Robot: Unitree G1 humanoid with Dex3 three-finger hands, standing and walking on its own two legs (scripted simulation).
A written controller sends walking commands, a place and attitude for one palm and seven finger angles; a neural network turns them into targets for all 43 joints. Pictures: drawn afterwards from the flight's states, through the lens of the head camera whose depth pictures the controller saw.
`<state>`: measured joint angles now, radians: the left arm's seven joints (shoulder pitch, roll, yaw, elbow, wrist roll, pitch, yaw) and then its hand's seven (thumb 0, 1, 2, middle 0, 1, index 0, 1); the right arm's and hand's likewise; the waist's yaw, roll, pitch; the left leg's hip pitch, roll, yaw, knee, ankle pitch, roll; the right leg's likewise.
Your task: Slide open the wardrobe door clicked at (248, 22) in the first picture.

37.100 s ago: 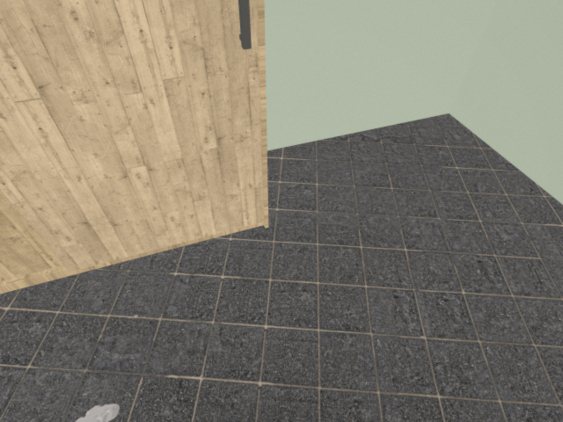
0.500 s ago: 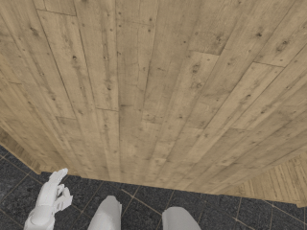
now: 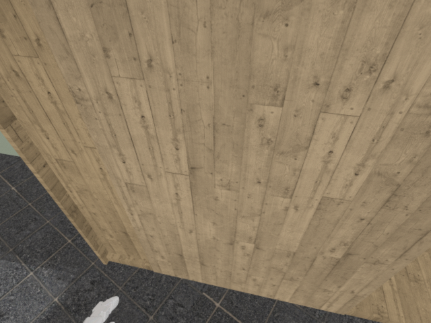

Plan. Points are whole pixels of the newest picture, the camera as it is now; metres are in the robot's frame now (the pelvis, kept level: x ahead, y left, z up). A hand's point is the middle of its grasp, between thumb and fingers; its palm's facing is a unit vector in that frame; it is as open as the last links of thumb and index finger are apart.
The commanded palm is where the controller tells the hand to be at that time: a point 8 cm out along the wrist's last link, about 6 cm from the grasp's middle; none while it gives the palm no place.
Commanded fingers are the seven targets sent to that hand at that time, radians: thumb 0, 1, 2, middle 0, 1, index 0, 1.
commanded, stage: stop walking and hold the door there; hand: right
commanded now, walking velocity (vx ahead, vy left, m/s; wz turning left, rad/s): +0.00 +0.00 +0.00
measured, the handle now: out of the picture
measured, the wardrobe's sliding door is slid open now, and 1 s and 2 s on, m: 0.55 0.54 0.54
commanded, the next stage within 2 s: none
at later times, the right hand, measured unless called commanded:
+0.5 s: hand out of the picture +0.30 -0.41 +0.18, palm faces +0.69 +0.68 -0.25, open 5.8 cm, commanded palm +0.25 -0.43 +0.15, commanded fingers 0.00 -0.90 -0.90 0.45 1.40 0.45 1.40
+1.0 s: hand out of the picture +0.30 -0.41 +0.17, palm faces +0.51 +0.83 -0.22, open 5.7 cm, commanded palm +0.25 -0.44 +0.15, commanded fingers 0.00 -0.90 -0.90 0.45 1.40 0.45 1.40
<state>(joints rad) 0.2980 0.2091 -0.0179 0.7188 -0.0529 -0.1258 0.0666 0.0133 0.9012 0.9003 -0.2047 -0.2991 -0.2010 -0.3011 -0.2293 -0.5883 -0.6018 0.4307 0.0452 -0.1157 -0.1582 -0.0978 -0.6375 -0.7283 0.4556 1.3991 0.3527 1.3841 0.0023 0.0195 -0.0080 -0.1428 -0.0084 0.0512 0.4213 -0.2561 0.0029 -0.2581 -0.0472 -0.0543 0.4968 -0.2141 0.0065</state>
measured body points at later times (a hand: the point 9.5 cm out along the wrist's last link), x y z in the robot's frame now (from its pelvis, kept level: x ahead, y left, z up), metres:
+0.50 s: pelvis -0.02 -0.02 +0.00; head -0.02 -0.01 +0.45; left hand +0.10 +0.27 -0.09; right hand +0.26 -0.44 +0.19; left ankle -0.02 +0.11 -0.74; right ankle +0.03 -0.12 -0.74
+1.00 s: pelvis -0.07 -0.11 -0.01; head -0.02 -0.09 +0.43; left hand +0.12 +0.09 -0.12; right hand +0.26 -0.45 +0.18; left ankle -0.07 +0.02 -0.74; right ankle -0.01 -0.19 -0.71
